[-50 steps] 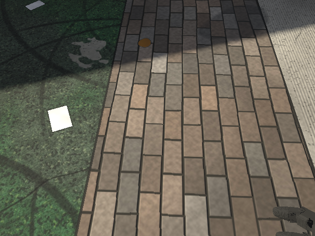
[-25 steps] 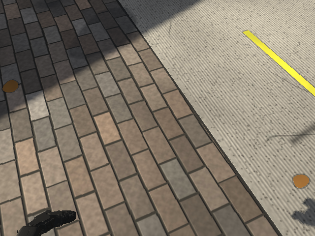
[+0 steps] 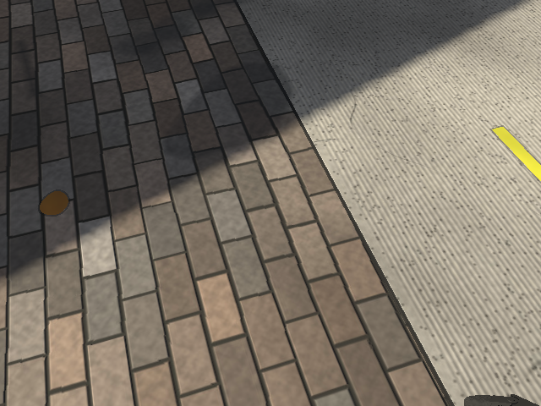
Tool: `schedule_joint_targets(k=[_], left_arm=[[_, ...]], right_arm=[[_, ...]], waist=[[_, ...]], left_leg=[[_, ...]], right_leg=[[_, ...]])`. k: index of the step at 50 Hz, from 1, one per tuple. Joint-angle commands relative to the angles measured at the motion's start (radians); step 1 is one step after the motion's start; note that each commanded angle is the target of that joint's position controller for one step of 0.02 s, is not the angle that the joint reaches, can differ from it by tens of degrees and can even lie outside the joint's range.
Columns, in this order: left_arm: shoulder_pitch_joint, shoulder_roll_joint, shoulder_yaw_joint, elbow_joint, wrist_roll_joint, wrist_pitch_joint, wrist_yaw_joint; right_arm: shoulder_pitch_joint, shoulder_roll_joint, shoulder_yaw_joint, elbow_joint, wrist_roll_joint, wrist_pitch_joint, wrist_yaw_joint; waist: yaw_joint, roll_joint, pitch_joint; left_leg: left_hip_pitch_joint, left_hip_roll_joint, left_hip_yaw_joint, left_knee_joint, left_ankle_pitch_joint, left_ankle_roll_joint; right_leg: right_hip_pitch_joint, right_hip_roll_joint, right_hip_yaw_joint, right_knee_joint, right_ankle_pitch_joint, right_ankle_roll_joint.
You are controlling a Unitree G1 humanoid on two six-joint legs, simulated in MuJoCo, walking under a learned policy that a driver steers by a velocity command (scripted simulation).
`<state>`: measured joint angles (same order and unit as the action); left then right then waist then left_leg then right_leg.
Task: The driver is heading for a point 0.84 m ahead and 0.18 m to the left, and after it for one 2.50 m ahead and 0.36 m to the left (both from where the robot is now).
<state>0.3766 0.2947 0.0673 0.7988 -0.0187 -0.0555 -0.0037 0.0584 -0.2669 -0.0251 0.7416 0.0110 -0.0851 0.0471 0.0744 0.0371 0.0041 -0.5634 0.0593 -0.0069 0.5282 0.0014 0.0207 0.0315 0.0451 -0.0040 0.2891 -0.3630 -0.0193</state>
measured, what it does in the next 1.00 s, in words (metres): walks ahead: left foot, then right foot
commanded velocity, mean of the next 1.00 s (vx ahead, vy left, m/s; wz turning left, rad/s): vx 0.37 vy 0.00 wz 0.09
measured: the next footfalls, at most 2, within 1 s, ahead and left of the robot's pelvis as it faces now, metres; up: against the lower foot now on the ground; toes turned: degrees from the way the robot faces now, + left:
left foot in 0.04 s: +0.20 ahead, +0.12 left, +0.00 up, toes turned +2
right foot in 0.58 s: +0.49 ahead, -0.12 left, +0.00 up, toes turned -2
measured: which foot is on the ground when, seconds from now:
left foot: up 0.00-0.02, down 0.04-0.58, up 0.60-1.00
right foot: down 0.00-0.06, up 0.08-0.56, down 0.58-1.00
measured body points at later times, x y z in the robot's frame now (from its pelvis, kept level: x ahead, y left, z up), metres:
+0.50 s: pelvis +0.27 +0.01 +0.01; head +0.30 +0.01 +0.46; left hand +0.48 +0.25 -0.08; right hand +0.28 -0.27 -0.12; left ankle +0.16 +0.12 -0.73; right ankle +0.44 -0.13 -0.70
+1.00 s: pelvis +0.45 -0.02 +0.01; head +0.48 -0.01 +0.46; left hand +0.53 +0.27 -0.11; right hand +0.62 -0.27 -0.10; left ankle +0.50 +0.12 -0.70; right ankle +0.45 -0.12 -0.73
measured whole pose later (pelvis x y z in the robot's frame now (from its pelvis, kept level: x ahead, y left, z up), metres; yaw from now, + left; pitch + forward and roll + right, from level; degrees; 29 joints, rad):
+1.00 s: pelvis +0.45 -0.02 +0.01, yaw +8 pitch +1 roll -2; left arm 0.14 0.27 0.06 0.85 0.01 -0.02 0.03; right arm 0.15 -0.28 -0.06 0.77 0.01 0.03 0.00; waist 0.02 0.03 0.04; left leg -0.50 0.07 0.00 0.73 -0.24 -0.03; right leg -0.17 0.01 -0.18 0.35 -0.21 -0.04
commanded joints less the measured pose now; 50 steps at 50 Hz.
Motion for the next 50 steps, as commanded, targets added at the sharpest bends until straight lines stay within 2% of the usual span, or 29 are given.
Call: schedule_joint_targets(k=[1,2,3,4,5,6,7,8,10,12,15,19,22,24,26,27,28,29,30,31,32,33,34,36,38,40,44,47,50], left_arm=[[-0.023,0.165,0.04,-0.035,0.0,0.006,0.011],[-0.014,0.126,0.022,-0.045,0.012,0.008,0.015],[0.103,0.035,-0.006,-0.073,0.014,-0.008,0.011],[0.083,0.05,-0.009,-0.062,0.01,-0.028,0.007],[0.001,0.13,0.012,-0.079,-0.014,-0.039,-0.001],[-0.074,0.132,0.01,-0.099,-0.019,-0.044,-0.001],[-0.115,0.124,0.01,-0.107,-0.005,-0.043,0.002],[-0.107,0.119,0.016,-0.102,0.005,-0.034,0.005],[-0.059,0.084,0.012,-0.083,0.006,-0.013,0.006],[-0.081,0.068,0.008,-0.09,0.012,-0.003,0.01],[-0.174,0.051,0.002,-0.111,0.017,-0.008,0.01],[-0.307,0.023,-0.01,-0.138,0.01,-0.023,-0.007],[-0.383,0.028,-0.012,-0.164,0.002,-0.03,-0.023],[-0.403,0.04,-0.01,-0.179,0.001,-0.036,-0.034],[-0.363,0.063,-0.002,-0.173,0.003,-0.04,-0.04],[-0.292,0.083,0.01,-0.154,0.007,-0.041,-0.038],[-0.153,0.126,0.033,-0.109,0.018,-0.042,-0.031],[0.005,0.199,0.052,-0.081,0.037,-0.041,-0.021],[0.03,0.273,0.063,-0.069,0.047,-0.035,-0.02],[0.048,0.177,0.041,-0.073,0.026,-0.029,-0.022],[-0.025,0.141,0.025,-0.081,0.024,-0.028,-0.019],[-0.089,0.116,0.017,-0.086,0.024,-0.027,-0.018],[-0.144,0.087,0.01,-0.086,0.025,-0.027,-0.018],[-0.195,0.057,0.001,-0.074,0.04,-0.035,-0.018],[-0.233,0.069,0.004,-0.057,0.05,-0.045,-0.014],[-0.253,0.115,0.019,-0.045,0.044,-0.037,0.002],[-0.251,0.13,0.024,-0.023,0.036,-0.003,0.031],[-0.241,0.141,0.03,-0.005,0.028,0.023,0.037],[-0.24,0.159,0.039,0.002,0.016,0.046,0.038]], right_arm=[[0.094,-0.153,-0.057,-0.034,-0.004,-0.02,-0.003],[0.255,-0.21,-0.078,0.003,-0.011,-0.02,-0.012],[0.362,-0.313,-0.102,0.017,-0.029,-0.014,-0.017],[0.4,-0.25,-0.087,0.03,-0.007,-0.01,-0.012],[0.342,-0.2,-0.068,0.023,0.003,-0.009,-0.014],[0.277,-0.174,-0.06,0.01,-0.002,-0.006,-0.017],[0.219,-0.15,-0.052,0.004,-0.011,-0.004,-0.017],[0.182,-0.121,-0.042,-0.003,-0.021,-0.008,-0.015],[0.162,-0.117,-0.041,0.001,-0.021,-0.017,-0.014],[0.171,-0.14,-0.048,0.016,-0.016,-0.025,-0.019],[0.205,-0.158,-0.054,0.039,-0.012,-0.019,-0.033],[0.266,-0.178,-0.057,0.069,0.001,-0.007,-0.042],[0.316,-0.187,-0.061,0.098,0.007,0.008,-0.043],[0.323,-0.195,-0.066,0.111,0.01,0.019,-0.047],[0.309,-0.207,-0.072,0.117,0.013,0.029,-0.052],[0.286,-0.213,-0.074,0.114,0.015,0.034,-0.054],[0.277,-0.191,-0.065,0.111,0.01,0.04,-0.057],[0.286,-0.141,-0.043,0.085,-0.015,0.038,-0.061],[0.423,-0.028,-0.008,0.079,-0.021,0.019,-0.054],[0.4,-0.125,-0.028,0.107,-0.007,0.002,-0.049],[0.319,-0.17,-0.042,0.086,0.017,-0.004,-0.045],[0.26,-0.158,-0.039,0.075,0.013,-0.003,-0.048],[0.231,-0.149,-0.043,0.073,0.004,0.007,-0.053],[0.269,-0.116,-0.044,0.089,0.009,0.044,-0.06],[0.287,-0.083,-0.04,0.089,0.005,0.07,-0.069],[0.242,-0.086,-0.041,0.061,-0.004,0.082,-0.073],[0.159,-0.096,-0.051,0.018,0.001,0.095,-0.061],[0.098,-0.1,-0.059,-0.022,-0.001,0.107,-0.049],[0.067,-0.104,-0.068,-0.058,0.0,0.117,-0.034]], waist=[[-0.116,-0.118,-0.052],[-0.179,-0.078,-0.182],[-0.156,0.15,-0.341],[-0.181,0.241,-0.402],[-0.184,0.152,-0.255],[-0.167,0.078,-0.155],[-0.139,0.033,-0.075],[-0.104,0.046,-0.043],[-0.068,0.068,-0.04],[-0.061,0.049,-0.018],[-0.084,0.022,0.006],[-0.138,0.021,0.035],[-0.164,0.023,0.059],[-0.156,0.032,0.066],[-0.122,0.047,0.043],[-0.075,0.052,0.0],[-0.008,0.032,-0.089],[0.042,-0.064,-0.247],[-0.028,-0.339,-0.365],[0.018,-0.254,-0.414],[0.011,-0.196,-0.274],[-0.015,-0.115,-0.201],[-0.041,-0.078,-0.139],[-0.095,-0.112,-0.116],[-0.123,-0.131,-0.099],[-0.12,-0.143,-0.091],[-0.085,-0.128,-0.081],[-0.061,-0.12,-0.052],[-0.054,-0.127,-0.038]], left_leg=[[0.206,-0.052,0.05,-0.047,-0.063,0.059],[0.469,0.018,-0.017,-0.002,-0.011,0.105],[0.867,0.272,-0.452,-0.037,-0.15,0.263],[0.945,0.327,-0.743,-0.201,-0.312,0.313],[0.85,0.304,-0.631,-0.222,-0.416,0.261],[0.712,0.268,-0.505,-0.236,-0.392,0.227],[0.57,0.231,-0.413,-0.266,-0.313,0.215],[0.474,0.198,-0.349,-0.297,-0.235,0.203],[0.387,0.171,-0.276,-0.346,-0.144,0.214],[0.364,0.166,-0.213,-0.381,-0.062,0.228],[0.397,0.148,-0.136,-0.4,0.015,0.213],[0.43,0.124,-0.064,-0.4,0.009,0.182],[0.511,0.161,-0.075,-0.369,-0.001,0.179],[0.574,0.192,-0.089,-0.332,0.037,0.168],[0.616,0.207,-0.093,-0.271,0.151,0.149],[0.615,0.189,-0.071,-0.186,0.303,0.132],[0.578,0.128,-0.029,-0.005,0.432,0.099],[0.403,0.063,0.014,0.282,0.221,0.051],[0.008,-0.129,0.019,0.644,-0.483,-0.028],[-0.06,-0.113,-0.129,0.776,-0.637,-0.035],[-0.117,-0.069,-0.123,0.804,-0.595,-0.032],[-0.108,-0.019,-0.087,0.754,-0.531,-0.036],[-0.082,0.01,-0.076,0.687,-0.483,-0.042],[0.061,0.031,-0.08,0.597,-0.42,-0.052],[0.118,0.024,-0.072,0.491,-0.365,-0.068],[0.108,0.025,-0.053,0.408,-0.283,-0.074],[0.104,0.032,-0.025,0.299,-0.165,-0.067],[0.081,0.031,-0.005,0.239,-0.204,-0.055],[0.076,0.016,0.025,0.178,-0.291,-0.035]], right_leg=[[-0.015,-0.242,0.095,0.165,0.72,-0.123],[-0.131,-0.188,0.047,0.394,0.655,-0.087],[-0.525,-0.039,-0.01,0.8,0.28,-0.004],[-0.702,0.021,0.111,0.959,-0.215,0.004],[-0.808,-0.042,0.138,1.037,-0.177,-0.008],[-0.817,-0.096,0.102,1.009,-0.088,-0.019],[-0.79,-0.132,0.081,0.94,-0.016,-0.018],[-0.729,-0.164,0.087,0.882,0.037,-0.016],[-0.649,-0.177,0.079,0.836,0.08,-0.002],[-0.672,-0.184,0.07,0.769,0.141,0.018],[-0.716,-0.186,0.062,0.596,0.301,0.038],[-0.666,-0.148,0.021,0.365,0.455,0.038],[-0.675,-0.129,0.017,0.282,0.441,0.025],[-0.68,-0.121,0.023,0.244,0.378,0.001],[-0.612,-0.102,0.01,0.217,0.304,-0.027],[-0.501,-0.073,-0.019,0.191,0.292,-0.047],[-0.297,-0.05,-0.037,0.17,0.339,-0.076],[0.003,-0.21,0.122,0.229,0.554,-0.136],[0.332,-0.449,0.55,0.17,0.634,-0.316],[0.328,-0.451,0.62,0.125,0.678,-0.328],[0.215,-0.419,0.448,0.13,0.779,-0.292],[0.096,-0.37,0.334,0.121,0.854,-0.262],[-0.016,-0.341,0.262,0.089,0.866,-0.241],[-0.177,-0.31,0.164,0.025,0.869,-0.219],[-0.254,-0.3,0.083,-0.012,0.897,-0.226],[-0.255,-0.303,0.032,-0.034,0.872,-0.226],[-0.216,-0.309,-0.033,-0.062,0.686,-0.212],[-0.163,-0.333,-0.04,-0.046,0.574,-0.208],[-0.106,-0.365,-0.032,0.018,0.559,-0.192]])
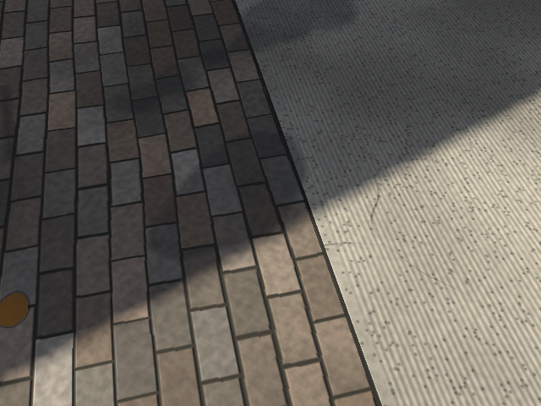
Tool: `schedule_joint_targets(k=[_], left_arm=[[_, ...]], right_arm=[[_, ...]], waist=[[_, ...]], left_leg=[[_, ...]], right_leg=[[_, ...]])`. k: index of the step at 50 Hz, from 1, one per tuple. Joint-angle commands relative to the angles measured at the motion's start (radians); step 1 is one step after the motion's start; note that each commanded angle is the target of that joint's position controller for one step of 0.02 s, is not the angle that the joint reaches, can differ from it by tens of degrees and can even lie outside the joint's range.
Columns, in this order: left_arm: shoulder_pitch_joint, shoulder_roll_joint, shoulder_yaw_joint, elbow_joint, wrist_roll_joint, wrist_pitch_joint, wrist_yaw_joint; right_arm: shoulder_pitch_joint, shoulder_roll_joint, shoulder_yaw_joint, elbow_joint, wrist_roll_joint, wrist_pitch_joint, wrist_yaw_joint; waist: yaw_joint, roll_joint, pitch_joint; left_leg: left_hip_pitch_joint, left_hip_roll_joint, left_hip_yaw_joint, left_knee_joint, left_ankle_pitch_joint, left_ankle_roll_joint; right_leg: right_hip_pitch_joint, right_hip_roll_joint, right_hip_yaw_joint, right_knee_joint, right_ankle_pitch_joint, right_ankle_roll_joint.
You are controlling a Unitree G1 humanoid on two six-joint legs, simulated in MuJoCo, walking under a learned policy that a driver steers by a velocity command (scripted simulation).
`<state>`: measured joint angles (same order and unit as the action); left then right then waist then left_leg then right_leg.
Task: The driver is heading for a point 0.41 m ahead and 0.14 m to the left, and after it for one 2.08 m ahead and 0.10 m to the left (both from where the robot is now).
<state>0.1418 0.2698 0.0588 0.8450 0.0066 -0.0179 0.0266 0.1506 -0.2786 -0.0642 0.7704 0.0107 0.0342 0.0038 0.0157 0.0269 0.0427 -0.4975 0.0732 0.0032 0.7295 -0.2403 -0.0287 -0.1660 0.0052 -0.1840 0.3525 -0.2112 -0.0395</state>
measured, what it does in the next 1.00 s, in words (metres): steps on the spot, turning left: left foot, then right foot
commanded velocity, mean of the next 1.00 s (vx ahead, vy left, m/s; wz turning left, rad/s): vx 0.02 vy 0.00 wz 0.48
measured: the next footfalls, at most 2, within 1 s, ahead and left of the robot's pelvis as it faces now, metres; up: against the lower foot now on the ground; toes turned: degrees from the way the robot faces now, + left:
left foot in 0.08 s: +0.10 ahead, +0.13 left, +0.00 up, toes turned +6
right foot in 0.54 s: +0.14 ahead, -0.10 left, +0.00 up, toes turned +24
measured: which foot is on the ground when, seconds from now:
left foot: up 0.00-0.06, down 0.08-0.54, up 0.56-0.92, down 0.94-1.00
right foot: down 0.00-0.08, up 0.10-0.52, down 0.54-0.94, up 0.96-1.00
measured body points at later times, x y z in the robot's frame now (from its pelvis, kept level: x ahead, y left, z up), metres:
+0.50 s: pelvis +0.05 +0.01 +0.00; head +0.09 +0.03 +0.44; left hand +0.12 +0.33 -0.12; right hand +0.28 -0.22 -0.10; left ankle +0.06 +0.12 -0.74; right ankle +0.10 -0.12 -0.73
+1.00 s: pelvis +0.04 +0.02 -0.01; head +0.06 +0.05 +0.44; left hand -0.01 +0.32 -0.13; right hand +0.31 -0.13 -0.10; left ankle -0.02 +0.12 -0.74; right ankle +0.10 -0.11 -0.73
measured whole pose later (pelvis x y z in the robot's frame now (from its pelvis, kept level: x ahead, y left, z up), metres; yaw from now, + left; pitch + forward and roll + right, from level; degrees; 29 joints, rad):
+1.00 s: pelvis +0.04 +0.02 -0.01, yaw +29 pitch +0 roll +0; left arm 0.16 0.31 0.05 0.85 0.01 0.01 0.01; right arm 0.16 -0.27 -0.05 0.67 -0.01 0.05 -0.01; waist 0.04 -0.04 0.05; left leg -0.23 -0.02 -0.01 0.49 -0.26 0.02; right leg -0.28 -0.07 -0.03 0.62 -0.43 0.05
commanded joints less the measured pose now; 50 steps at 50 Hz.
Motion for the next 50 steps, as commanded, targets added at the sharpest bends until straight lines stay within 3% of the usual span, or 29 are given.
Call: schedule_joint_targets(k=[1,3,4,5,6,7,8,9,10,13,16,23,26,27,28,29,30,32,34,37,40,42,44,45,46,47,48,49,50], left_arm=[[-0.01,0.189,0.05,-0.044,-0.016,0.015,0.009],[-0.018,0.185,0.052,-0.04,-0.031,0.024,0.014],[0.033,0.165,0.049,-0.023,-0.025,0.023,0.013],[0.019,0.121,0.035,-0.054,0.014,0.012,0.006],[-0.038,0.091,0.022,-0.096,0.03,0.007,0.002],[-0.071,0.13,0.033,-0.089,0.014,0.007,-0.005],[-0.078,0.132,0.037,-0.088,-0.012,0.009,-0.006],[-0.068,0.13,0.039,-0.072,-0.012,0.014,0.002],[-0.073,0.149,0.047,-0.072,-0.003,0.019,0.012],[-0.048,0.124,0.045,-0.069,-0.006,0.021,0.015],[-0.074,0.106,0.037,-0.076,-0.008,0.019,0.017],[-0.069,0.127,0.04,-0.082,-0.017,0.0,-0.006],[0.023,0.14,0.05,-0.056,-0.016,-0.016,-0.02],[0.054,0.201,0.065,-0.054,0.0,-0.013,-0.016],[0.022,0.289,0.081,-0.058,0.02,-0.001,-0.008],[0.002,0.235,0.068,-0.082,0.043,-0.004,-0.009],[-0.053,0.183,0.052,-0.105,0.037,-0.006,-0.004],[-0.107,0.137,0.039,-0.116,0.003,-0.001,0.006],[-0.081,0.139,0.033,-0.111,0.0,0.008,0.016],[0.004,0.165,0.04,-0.091,0.006,0.019,0.022],[-0.014,0.202,0.05,-0.093,-0.004,0.024,0.008],[-0.012,0.216,0.052,-0.086,-0.013,0.025,-0.004],[-0.021,0.216,0.047,-0.074,-0.027,0.026,-0.01],[-0.026,0.202,0.041,-0.067,-0.035,0.026,-0.011],[0.025,0.171,0.029,-0.042,-0.034,0.02,-0.015],[0.054,0.11,0.006,-0.046,0.007,0.009,-0.025],[0.054,0.066,-0.007,-0.063,0.02,0.001,-0.026],[-0.019,0.128,0.005,-0.071,0.013,0.007,-0.016],[-0.033,0.142,0.01,-0.074,0.001,0.009,-0.017]], right_arm=[[-0.023,-0.09,-0.032,-0.094,0.003,-0.001,0.015],[0.021,-0.092,-0.04,-0.092,0.004,-0.005,0.022],[0.068,-0.143,-0.059,-0.086,-0.001,-0.009,0.013],[0.131,-0.268,-0.092,-0.092,-0.012,-0.011,-0.009],[0.16,-0.294,-0.091,-0.101,-0.032,-0.016,-0.008],[0.154,-0.236,-0.075,-0.106,-0.029,-0.031,0.0],[0.096,-0.219,-0.071,-0.114,-0.021,-0.042,-0.003],[0.044,-0.199,-0.068,-0.122,-0.005,-0.044,-0.009],[0.008,-0.181,-0.061,-0.131,0.007,-0.039,-0.016],[0.001,-0.185,-0.06,-0.142,-0.007,-0.028,-0.03],[0.016,-0.199,-0.065,-0.144,-0.001,-0.023,-0.041],[-0.014,-0.202,-0.065,-0.161,-0.001,-0.003,-0.038],[-0.047,-0.185,-0.057,-0.174,0.014,0.01,-0.044],[-0.017,-0.145,-0.045,-0.179,0.009,0.011,-0.046],[0.022,-0.104,-0.037,-0.205,0.011,0.004,-0.043],[0.029,-0.194,-0.062,-0.194,-0.007,-0.006,-0.041],[0.05,-0.243,-0.083,-0.17,0.003,-0.005,-0.036],[0.074,-0.206,-0.082,-0.138,0.002,0.015,-0.039],[0.049,-0.159,-0.067,-0.154,0.011,0.023,-0.033],[-0.029,-0.116,-0.045,-0.195,0.01,0.015,-0.031],[-0.032,-0.095,-0.027,-0.205,0.0,0.011,-0.023],[-0.018,-0.109,-0.028,-0.197,0.001,0.013,-0.02],[0.026,-0.108,-0.029,-0.174,0.001,0.015,-0.015],[0.065,-0.105,-0.03,-0.153,-0.002,0.014,-0.012],[0.072,-0.127,-0.034,-0.15,-0.005,0.015,-0.014],[0.091,-0.187,-0.042,-0.157,-0.01,0.016,-0.025],[0.026,-0.203,-0.034,-0.175,-0.033,0.014,-0.025],[0.011,-0.142,-0.021,-0.177,-0.042,-0.004,-0.015],[0.023,-0.122,-0.014,-0.15,-0.041,-0.019,-0.013]], waist=[[0.001,-0.121,-0.076],[-0.032,-0.111,-0.091],[-0.041,-0.042,-0.125],[-0.035,0.189,-0.179],[-0.061,0.291,-0.24],[-0.085,0.131,-0.273],[-0.057,0.095,-0.221],[-0.034,0.041,-0.184],[-0.02,0.043,-0.16],[0.002,0.091,-0.174],[-0.016,0.098,-0.175],[-0.03,0.149,-0.148],[0.023,0.133,-0.148],[0.009,0.024,-0.166],[-0.053,-0.277,-0.126],[-0.027,-0.269,-0.124],[-0.046,-0.189,-0.106],[-0.054,-0.16,-0.068],[-0.032,-0.168,-0.045],[0.026,-0.187,-0.074],[0.029,-0.208,-0.104],[0.029,-0.221,-0.105],[0.002,-0.207,-0.099],[-0.021,-0.194,-0.097],[-0.021,-0.152,-0.103],[0.005,0.026,-0.169],[0.037,0.208,-0.153],[-0.023,0.152,-0.139],[-0.026,0.159,-0.128]], left_leg=[[0.023,-0.007,0.029,-0.062,-0.057,0.025],[0.134,-0.045,0.064,-0.231,0.069,0.062],[0.259,-0.04,0.006,-0.322,0.284,0.101],[0.472,0.154,-0.266,-0.297,0.754,0.198],[0.574,0.325,-0.535,-0.32,0.899,0.409],[0.562,0.295,-0.477,-0.336,0.81,0.41],[0.515,0.238,-0.385,-0.34,0.707,0.354],[0.47,0.187,-0.334,-0.349,0.594,0.299],[0.423,0.165,-0.314,-0.364,0.53,0.273],[0.358,0.121,-0.289,-0.375,0.523,0.268],[0.361,0.112,-0.317,-0.37,0.438,0.263],[0.31,0.09,-0.456,-0.354,0.279,0.245],[0.267,0.027,-0.463,-0.28,0.241,0.178],[0.161,-0.038,-0.395,-0.158,0.053,0.124],[-0.058,-0.218,-0.191,0.025,-0.308,0.061],[-0.092,-0.171,-0.176,0.272,-0.407,0.015],[-0.08,-0.142,-0.18,0.384,-0.338,0.003],[-0.11,-0.125,-0.15,0.471,-0.223,-0.031],[-0.122,-0.113,-0.103,0.47,-0.168,-0.056],[-0.113,-0.091,-0.077,0.302,-0.171,-0.072],[0.035,-0.066,-0.032,0.11,-0.199,-0.06],[0.118,-0.075,0.002,0.003,-0.179,-0.049],[0.215,-0.087,0.024,-0.183,-0.065,-0.02],[0.305,-0.099,0.039,-0.329,0.053,0.006],[0.416,-0.074,-0.006,-0.416,0.169,0.037],[0.567,0.092,-0.207,-0.398,0.444,0.082],[0.483,0.244,-0.343,-0.372,0.534,0.225],[0.413,0.235,-0.344,-0.394,0.419,0.288],[0.428,0.199,-0.326,-0.429,0.235,0.273]], right_leg=[[0.109,-0.33,0.147,-0.013,0.424,-0.159],[0.101,-0.299,0.106,0.105,0.443,-0.098],[0.055,-0.232,0.058,0.235,0.386,-0.032],[-0.183,-0.121,-0.011,0.516,0.09,0.054],[-0.431,0.034,0.086,0.739,-0.487,0.106],[-0.46,0.001,0.227,0.857,-0.485,0.098],[-0.489,-0.019,0.243,0.865,-0.4,0.087],[-0.5,-0.036,0.246,0.822,-0.325,0.086],[-0.486,-0.046,0.251,0.777,-0.267,0.091],[-0.4,-0.011,0.242,0.702,-0.186,0.112],[-0.371,0.001,0.256,0.553,-0.151,0.128],[-0.23,0.031,0.272,0.307,-0.145,0.112],[-0.054,0.015,0.254,0.018,0.046,0.073],[0.064,-0.138,0.374,-0.029,0.1,0.019],[0.115,-0.336,0.617,-0.057,0.295,-0.128],[0.049,-0.438,0.706,-0.072,0.351,-0.246],[0.017,-0.391,0.605,-0.059,0.336,-0.228],[0.022,-0.277,0.438,-0.039,0.255,-0.148],[0.025,-0.242,0.35,-0.047,0.283,-0.15],[0.129,-0.259,0.336,-0.038,0.344,-0.183],[0.105,-0.272,0.301,-0.023,0.39,-0.187],[0.082,-0.28,0.3,-0.01,0.412,-0.187],[0.061,-0.271,0.292,0.028,0.396,-0.167],[0.026,-0.256,0.278,0.059,0.37,-0.138],[-0.038,-0.23,0.256,0.09,0.285,-0.076],[-0.147,-0.157,0.181,0.234,0.056,0.016],[-0.227,-0.073,0.136,0.271,-0.269,0.085],[-0.203,-0.083,0.183,0.354,-0.34,0.111],[-0.242,-0.077,0.185,0.4,-0.332,0.111]])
